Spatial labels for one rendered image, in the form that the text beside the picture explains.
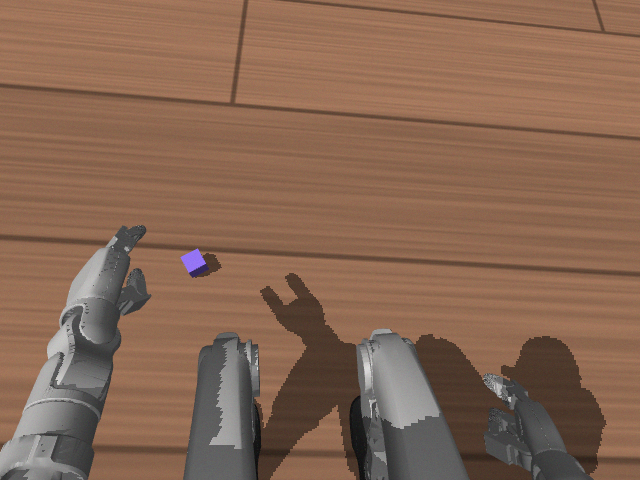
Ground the right robot hand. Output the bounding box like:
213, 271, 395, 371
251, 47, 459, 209
483, 373, 567, 474

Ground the cube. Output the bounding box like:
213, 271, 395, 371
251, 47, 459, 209
181, 249, 209, 278

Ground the left robot arm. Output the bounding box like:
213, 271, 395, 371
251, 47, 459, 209
0, 298, 121, 480

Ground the left robot hand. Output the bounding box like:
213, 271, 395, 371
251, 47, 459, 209
66, 225, 151, 316

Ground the right robot foot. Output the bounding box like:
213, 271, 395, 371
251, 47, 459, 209
350, 395, 383, 480

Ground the right robot arm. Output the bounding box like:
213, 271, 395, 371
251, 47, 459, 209
531, 450, 594, 480

